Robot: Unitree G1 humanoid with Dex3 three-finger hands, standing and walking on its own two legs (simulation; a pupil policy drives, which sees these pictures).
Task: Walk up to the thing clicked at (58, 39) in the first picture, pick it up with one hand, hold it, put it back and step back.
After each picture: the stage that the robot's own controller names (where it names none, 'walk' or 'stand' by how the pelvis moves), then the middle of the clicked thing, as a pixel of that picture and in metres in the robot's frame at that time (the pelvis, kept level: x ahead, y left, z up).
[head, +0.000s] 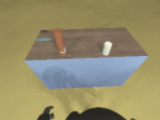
stand; (60, 43) +0.59 +0.33 +0.06
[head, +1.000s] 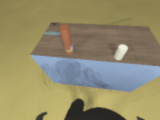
walk; (67, 41) +0.54 +0.27 +0.07
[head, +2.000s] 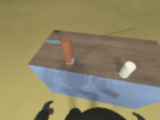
stand; (68, 53) +0.44 +0.22 +0.08
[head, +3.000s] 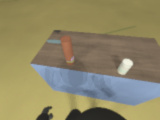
stand; (68, 52) +0.47 +0.22 +0.06
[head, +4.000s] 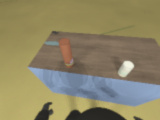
stand; (67, 55) +0.44 +0.22 +0.06
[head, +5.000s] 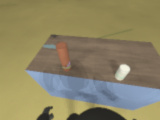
stand; (64, 58) +0.42 +0.24 +0.06
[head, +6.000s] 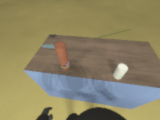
stand; (63, 58) +0.42 +0.25 +0.06
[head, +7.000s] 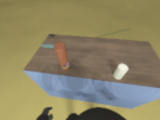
stand; (63, 58) +0.42 +0.25 +0.06
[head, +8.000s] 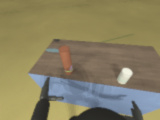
rise first; (66, 61) +0.40 +0.23 +0.06
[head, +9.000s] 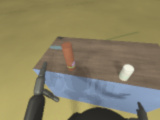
go down; (69, 58) +0.43 +0.23 +0.06
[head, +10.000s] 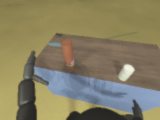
go down; (68, 55) +0.44 +0.22 +0.07
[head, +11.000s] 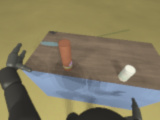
go down; (66, 57) +0.41 +0.21 +0.08
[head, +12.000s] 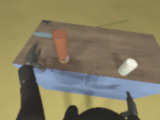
close in; (62, 50) +0.42 +0.21 +0.10
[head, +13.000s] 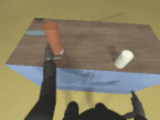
close; (56, 44) +0.45 +0.23 +0.13
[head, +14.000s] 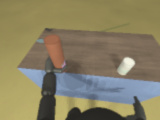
lift; (57, 57) +0.35 +0.22 +0.16
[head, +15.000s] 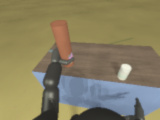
lift; (64, 47) +0.33 +0.18 +0.28
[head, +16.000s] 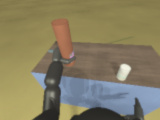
hold; (65, 46) +0.33 +0.17 +0.28
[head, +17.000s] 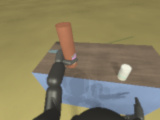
hold; (68, 48) +0.34 +0.16 +0.26
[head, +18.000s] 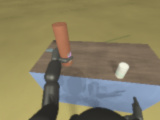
crouch; (64, 46) +0.37 +0.19 +0.25
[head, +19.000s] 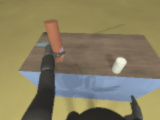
lower; (56, 42) +0.46 +0.24 +0.18
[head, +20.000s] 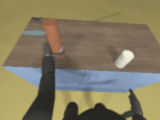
lower; (55, 42) +0.47 +0.23 +0.13
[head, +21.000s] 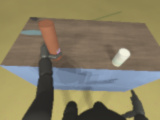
lower; (52, 43) +0.46 +0.24 +0.13
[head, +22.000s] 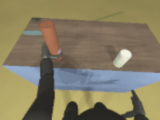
lower; (53, 44) +0.46 +0.24 +0.13
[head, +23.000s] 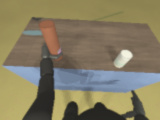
rest; (53, 44) +0.46 +0.24 +0.13
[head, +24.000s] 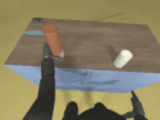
withdraw; (55, 46) +0.44 +0.23 +0.12
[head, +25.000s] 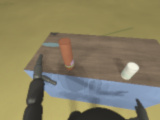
sink last; (67, 56) +0.41 +0.21 +0.10
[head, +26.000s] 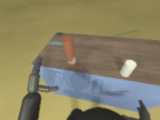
stand; (70, 52) +0.45 +0.23 +0.10
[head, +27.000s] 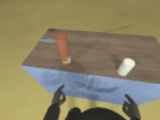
stand; (64, 51) +0.43 +0.23 +0.11
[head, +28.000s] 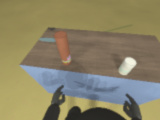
stand; (64, 50) +0.43 +0.23 +0.12
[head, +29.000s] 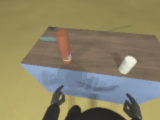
stand; (65, 49) +0.44 +0.23 +0.12
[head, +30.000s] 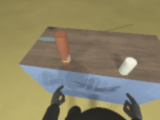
stand; (64, 50) +0.43 +0.23 +0.13
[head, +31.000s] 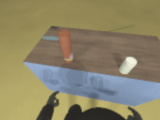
stand; (66, 48) +0.45 +0.22 +0.11
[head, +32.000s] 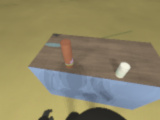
walk; (67, 55) +0.45 +0.22 +0.06
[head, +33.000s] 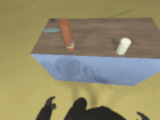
walk; (68, 37) +0.57 +0.24 +0.08
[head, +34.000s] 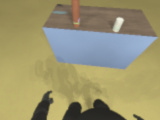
walk; (76, 14) +0.90 +0.22 +0.08
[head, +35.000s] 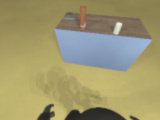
stand; (82, 18) +1.04 +0.21 +0.07
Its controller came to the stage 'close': yes
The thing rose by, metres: 0.20
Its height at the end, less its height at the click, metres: +0.00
